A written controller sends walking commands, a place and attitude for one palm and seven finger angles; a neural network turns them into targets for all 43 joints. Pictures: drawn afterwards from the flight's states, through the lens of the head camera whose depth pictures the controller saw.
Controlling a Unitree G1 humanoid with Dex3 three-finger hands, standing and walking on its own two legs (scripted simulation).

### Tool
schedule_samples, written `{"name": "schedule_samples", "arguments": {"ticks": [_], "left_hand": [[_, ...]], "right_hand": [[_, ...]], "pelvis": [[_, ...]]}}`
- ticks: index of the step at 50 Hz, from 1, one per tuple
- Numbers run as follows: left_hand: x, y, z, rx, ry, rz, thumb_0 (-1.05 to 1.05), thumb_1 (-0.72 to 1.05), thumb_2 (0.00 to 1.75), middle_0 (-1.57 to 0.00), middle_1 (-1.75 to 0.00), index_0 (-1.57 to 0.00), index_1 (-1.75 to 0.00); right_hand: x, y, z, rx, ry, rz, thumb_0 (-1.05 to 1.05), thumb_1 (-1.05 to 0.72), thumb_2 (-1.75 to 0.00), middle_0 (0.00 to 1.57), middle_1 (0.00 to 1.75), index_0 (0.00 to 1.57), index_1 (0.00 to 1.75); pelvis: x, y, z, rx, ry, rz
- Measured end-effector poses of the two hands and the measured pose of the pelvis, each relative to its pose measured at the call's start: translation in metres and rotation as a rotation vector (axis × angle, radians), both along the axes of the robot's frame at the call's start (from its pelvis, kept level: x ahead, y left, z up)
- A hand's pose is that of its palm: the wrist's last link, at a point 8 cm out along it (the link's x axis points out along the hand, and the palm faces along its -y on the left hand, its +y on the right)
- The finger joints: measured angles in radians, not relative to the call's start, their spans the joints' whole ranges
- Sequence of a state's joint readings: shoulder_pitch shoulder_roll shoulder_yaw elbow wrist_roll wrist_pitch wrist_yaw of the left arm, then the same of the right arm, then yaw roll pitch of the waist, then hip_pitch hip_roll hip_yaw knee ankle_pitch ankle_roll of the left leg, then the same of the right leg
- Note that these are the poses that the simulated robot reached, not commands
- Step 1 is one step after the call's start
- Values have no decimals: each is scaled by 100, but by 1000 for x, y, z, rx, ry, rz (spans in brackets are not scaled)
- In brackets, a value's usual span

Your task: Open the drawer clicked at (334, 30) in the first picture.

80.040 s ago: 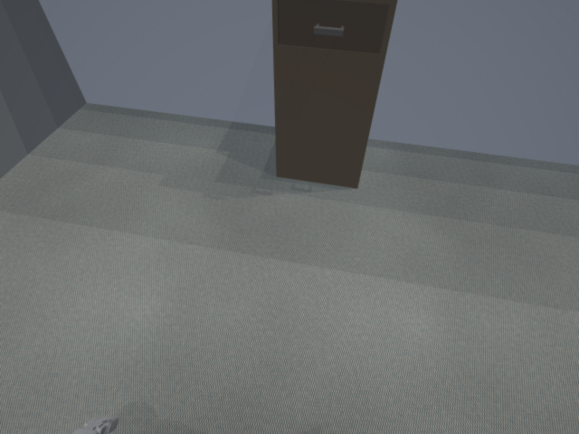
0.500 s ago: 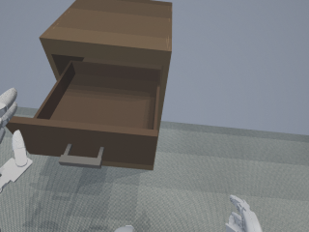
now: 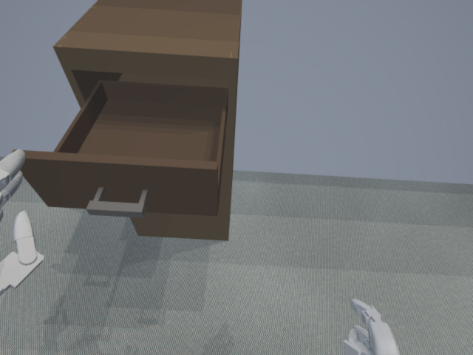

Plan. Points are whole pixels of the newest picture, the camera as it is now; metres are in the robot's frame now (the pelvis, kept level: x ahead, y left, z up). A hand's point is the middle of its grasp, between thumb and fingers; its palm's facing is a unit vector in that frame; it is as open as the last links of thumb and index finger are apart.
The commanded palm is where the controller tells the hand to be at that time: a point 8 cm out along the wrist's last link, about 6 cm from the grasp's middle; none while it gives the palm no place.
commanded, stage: stop stepping back and stand still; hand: left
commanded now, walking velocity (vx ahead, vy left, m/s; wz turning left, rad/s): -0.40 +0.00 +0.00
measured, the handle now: (119, 201) +0.39 +0.25 +0.00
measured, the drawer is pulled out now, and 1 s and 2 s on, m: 0.30 0.30 0.30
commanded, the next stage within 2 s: let the arm hang, fingers relaxed in 1.08 s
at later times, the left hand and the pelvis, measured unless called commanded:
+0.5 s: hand out of the picture +0.05 +0.20 +0.17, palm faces +0.42 -0.80 -0.43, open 7.4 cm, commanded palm -0.01 +0.25 +0.19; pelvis -0.13 -0.04 +0.00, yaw +3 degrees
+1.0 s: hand out of the picture +0.00 +0.21 +0.17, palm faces +0.48 -0.75 -0.47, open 7.4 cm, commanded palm -0.05 +0.24 +0.19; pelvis -0.15 -0.05 +0.00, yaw +6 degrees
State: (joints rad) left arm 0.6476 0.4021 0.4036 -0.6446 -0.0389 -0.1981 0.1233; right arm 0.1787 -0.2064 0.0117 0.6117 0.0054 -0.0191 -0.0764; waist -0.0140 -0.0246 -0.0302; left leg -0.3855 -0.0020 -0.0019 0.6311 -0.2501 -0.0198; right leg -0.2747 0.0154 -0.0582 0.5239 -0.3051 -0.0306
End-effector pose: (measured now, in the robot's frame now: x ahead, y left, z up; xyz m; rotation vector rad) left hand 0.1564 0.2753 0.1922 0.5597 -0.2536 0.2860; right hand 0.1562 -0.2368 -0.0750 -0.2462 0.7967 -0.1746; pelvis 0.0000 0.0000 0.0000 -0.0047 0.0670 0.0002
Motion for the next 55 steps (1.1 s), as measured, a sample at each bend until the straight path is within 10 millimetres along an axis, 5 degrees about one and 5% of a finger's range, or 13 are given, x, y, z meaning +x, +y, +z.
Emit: {"name": "schedule_samples", "arguments": {"ticks": [6, 13, 20, 27, 37, 46, 55], "left_hand": [[-27, -11, -14, -42, 47, -12, 1, 89, 90, -21, -30, -21, -30], [-89, -48, 4, 43, 36, -56, 1, 89, 90, -22, -30, -22, -30], [-129, -38, 4, -31, -3, 84, 1, 89, 90, -22, -30, -22, -31], [-158, -39, -8, -58, -2, 89, 1, 89, 90, -21, -30, -22, -30], [-188, -42, -1, -13, -61, 142, 1, 89, 90, -22, -30, -22, -30], [-197, -39, -5, -46, -58, 126, 1, 89, 90, -22, -30, -22, -30], [-194, -36, -10, -53, -12, 192, 1, 89, 90, -21, -30, -22, -30]], "right_hand": [[-22, -5, 6, 16, -62, 21, 1, -91, -90, 20, 30, 20, 30], [-69, -12, 0, 91, -116, 45, 1, -90, -90, 20, 30, 20, 30], [-130, -38, -5, 53, -3, 13, 1, -90, -90, 20, 30, 20, 30], [-161, -55, -3, -15, -17, 23, 1, -91, -90, 20, 30, 20, 30], [-156, -42, -14, 51, -43, 79, 1, -91, -90, 20, 30, 20, 30], [-151, -26, 5, 33, -97, 123, 1, -90, -90, 20, 30, 20, 30], [-143, -20, -10, 92, -50, 153, 1, -90, -90, 20, 30, 20, 30]], "pelvis": [[-43, -8, -3, 17, -17, -13], [-89, -32, -8, -4, -54, -7], [-110, -40, 6, 48, -48, 16], [-136, -39, 0, 32, -69, 56], [-150, -50, -6, 37, -97, 79], [-159, -45, -2, 27, -96, 92], [-153, -53, -3, 2, -85, 113]]}}
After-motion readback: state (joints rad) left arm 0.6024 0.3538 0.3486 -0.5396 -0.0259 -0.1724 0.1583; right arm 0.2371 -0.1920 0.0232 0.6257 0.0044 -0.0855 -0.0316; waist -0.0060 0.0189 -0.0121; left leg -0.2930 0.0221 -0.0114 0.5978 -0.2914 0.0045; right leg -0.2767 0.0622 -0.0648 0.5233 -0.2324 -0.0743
